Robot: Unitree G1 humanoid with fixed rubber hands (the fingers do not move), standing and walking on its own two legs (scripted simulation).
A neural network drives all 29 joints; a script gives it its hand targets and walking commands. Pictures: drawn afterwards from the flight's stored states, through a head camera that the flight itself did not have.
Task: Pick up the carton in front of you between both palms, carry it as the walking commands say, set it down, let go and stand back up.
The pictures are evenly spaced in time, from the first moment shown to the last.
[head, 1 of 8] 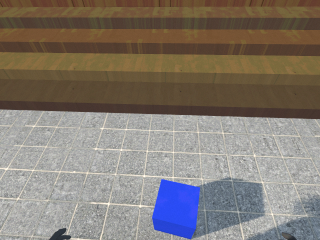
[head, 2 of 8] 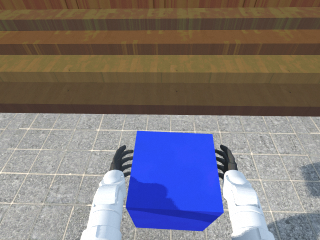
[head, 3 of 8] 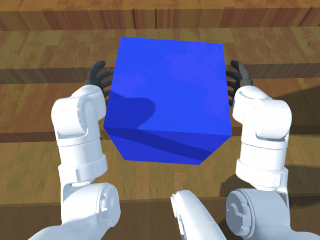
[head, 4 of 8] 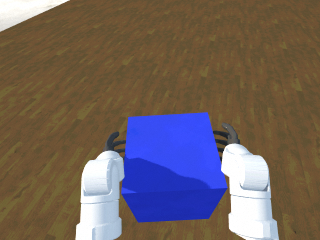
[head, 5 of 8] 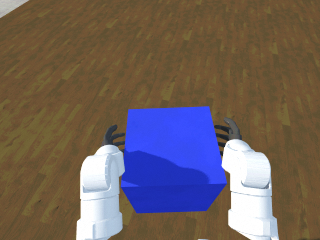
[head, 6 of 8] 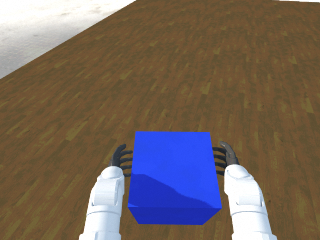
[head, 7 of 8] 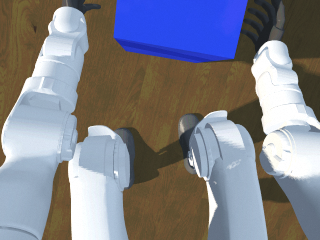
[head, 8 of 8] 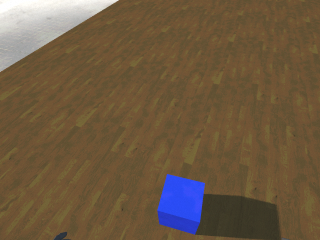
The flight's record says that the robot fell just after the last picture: no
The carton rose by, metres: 1.93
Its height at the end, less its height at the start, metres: +1.17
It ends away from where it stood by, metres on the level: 8.67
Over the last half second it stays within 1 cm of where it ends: yes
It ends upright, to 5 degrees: yes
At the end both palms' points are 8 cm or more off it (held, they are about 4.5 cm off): yes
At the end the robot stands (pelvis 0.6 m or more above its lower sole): yes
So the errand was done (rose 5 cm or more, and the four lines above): yes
